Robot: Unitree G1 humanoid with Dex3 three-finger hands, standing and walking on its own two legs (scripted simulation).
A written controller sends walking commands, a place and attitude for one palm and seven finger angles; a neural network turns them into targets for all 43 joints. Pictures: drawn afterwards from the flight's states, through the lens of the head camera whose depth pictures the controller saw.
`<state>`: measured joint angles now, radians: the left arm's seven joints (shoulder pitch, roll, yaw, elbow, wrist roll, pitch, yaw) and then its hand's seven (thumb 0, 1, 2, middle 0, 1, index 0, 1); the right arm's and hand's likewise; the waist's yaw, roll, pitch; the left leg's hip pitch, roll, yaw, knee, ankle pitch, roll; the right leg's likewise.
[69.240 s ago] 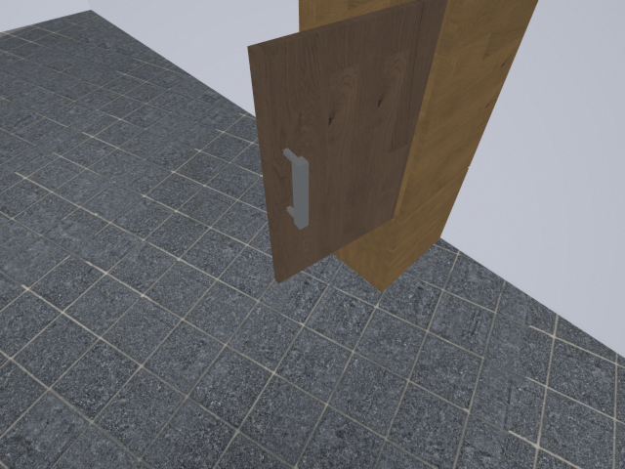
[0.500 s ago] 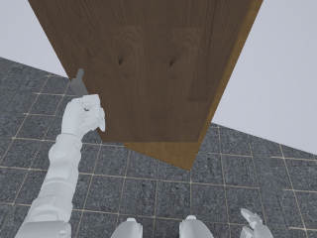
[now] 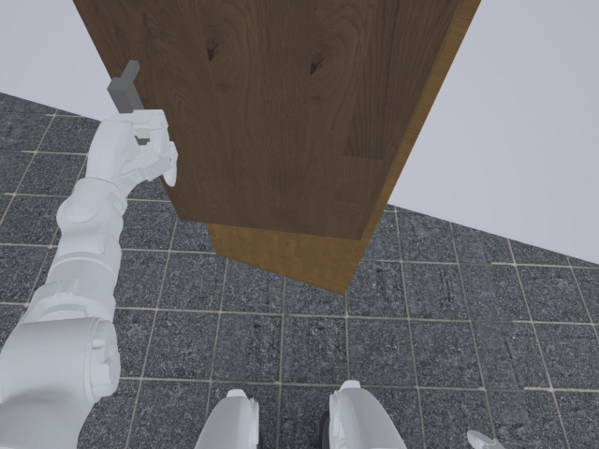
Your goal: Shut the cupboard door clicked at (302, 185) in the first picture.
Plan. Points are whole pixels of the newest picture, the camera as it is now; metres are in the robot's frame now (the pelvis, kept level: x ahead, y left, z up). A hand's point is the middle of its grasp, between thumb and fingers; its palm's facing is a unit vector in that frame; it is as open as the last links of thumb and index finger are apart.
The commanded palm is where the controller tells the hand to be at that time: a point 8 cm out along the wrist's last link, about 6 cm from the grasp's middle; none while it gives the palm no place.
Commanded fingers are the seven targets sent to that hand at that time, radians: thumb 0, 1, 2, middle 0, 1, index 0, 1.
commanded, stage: push the door shut along its arc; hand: left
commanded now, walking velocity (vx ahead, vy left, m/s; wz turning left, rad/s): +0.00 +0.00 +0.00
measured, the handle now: (147, 123) +0.54 +0.21 +0.07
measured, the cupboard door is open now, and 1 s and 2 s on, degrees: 12 0 0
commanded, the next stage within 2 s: pull the fist back off the door in 1.10 s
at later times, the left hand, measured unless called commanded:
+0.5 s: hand (216, 121) +0.54 +0.11 +0.08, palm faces -0.33 -0.94 -0.03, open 3.1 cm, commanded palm +0.53 +0.16 +0.08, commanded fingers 0.00 0.90 0.90 -1.30 -1.50 -1.30 -1.50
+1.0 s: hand (225, 107) +0.56 +0.09 +0.08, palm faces -0.41 -0.91 -0.03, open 3.2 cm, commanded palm +0.59 +0.11 +0.08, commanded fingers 0.00 0.90 0.90 -1.30 -1.50 -1.30 -1.50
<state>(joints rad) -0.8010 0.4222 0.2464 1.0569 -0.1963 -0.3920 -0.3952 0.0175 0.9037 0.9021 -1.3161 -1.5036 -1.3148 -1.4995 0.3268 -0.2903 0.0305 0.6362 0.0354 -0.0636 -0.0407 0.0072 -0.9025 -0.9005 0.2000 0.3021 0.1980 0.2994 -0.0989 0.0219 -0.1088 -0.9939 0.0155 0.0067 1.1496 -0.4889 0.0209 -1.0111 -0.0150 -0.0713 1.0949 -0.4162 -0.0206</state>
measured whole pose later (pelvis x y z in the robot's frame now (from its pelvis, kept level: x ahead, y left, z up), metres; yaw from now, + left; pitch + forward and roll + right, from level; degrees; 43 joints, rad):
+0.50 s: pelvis +0.01 +0.01 -0.01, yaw -2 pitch +23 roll -2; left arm -1.03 0.48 0.28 1.19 -0.10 -0.33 -0.41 0.02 0.90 0.91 -1.30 -1.50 -1.30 -1.50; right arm 0.38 -0.28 0.05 0.62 0.01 -0.06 -0.01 0.00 -0.90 -0.90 0.20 0.30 0.20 0.30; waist -0.20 0.04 -0.11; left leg -1.08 0.03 0.03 1.19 -0.52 0.04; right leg -1.10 0.00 -0.05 1.11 -0.42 -0.01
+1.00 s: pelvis +0.01 +0.00 -0.02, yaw -1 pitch +27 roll -3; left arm -1.24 0.55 0.19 1.28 -0.09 -0.25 -0.48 0.01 0.94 1.00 -1.30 -1.50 -1.30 -1.50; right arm 0.35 -0.29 0.04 0.67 -0.01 -0.09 -0.03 0.00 -0.90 -0.90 0.20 0.30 0.20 0.30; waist -0.22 0.04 -0.10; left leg -1.19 0.04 -0.02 1.25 -0.53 0.02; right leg -1.19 0.00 -0.09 1.16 -0.43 -0.02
